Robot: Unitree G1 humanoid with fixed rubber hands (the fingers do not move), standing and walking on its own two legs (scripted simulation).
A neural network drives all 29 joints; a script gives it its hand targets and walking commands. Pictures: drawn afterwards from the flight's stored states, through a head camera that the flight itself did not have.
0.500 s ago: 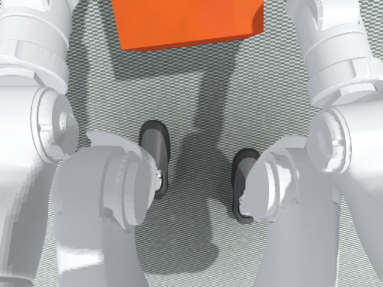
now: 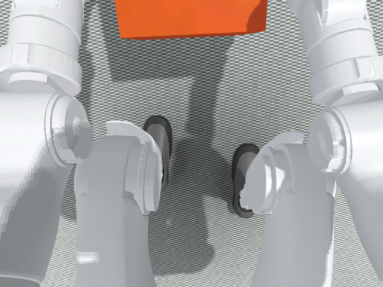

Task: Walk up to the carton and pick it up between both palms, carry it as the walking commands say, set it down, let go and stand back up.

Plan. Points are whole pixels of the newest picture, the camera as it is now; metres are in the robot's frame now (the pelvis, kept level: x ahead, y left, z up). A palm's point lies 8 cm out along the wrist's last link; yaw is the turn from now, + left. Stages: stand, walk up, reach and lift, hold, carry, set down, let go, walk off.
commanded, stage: reach and lift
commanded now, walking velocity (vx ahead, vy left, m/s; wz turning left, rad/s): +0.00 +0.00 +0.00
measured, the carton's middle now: out of the picture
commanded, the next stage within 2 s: none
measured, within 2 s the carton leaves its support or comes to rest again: neither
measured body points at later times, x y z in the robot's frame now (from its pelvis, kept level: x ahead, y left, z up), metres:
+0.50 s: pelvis -0.01 +0.00 +0.04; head +0.37 +0.04 +0.27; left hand +0.56 +0.24 -0.10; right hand +0.58 -0.06 -0.12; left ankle +0.15 +0.13 -0.32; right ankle +0.10 -0.11 -0.32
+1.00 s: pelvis -0.02 +0.00 +0.08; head +0.34 +0.04 +0.33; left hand +0.54 +0.23 -0.04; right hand +0.57 -0.07 -0.05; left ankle +0.15 +0.13 -0.32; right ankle +0.10 -0.11 -0.32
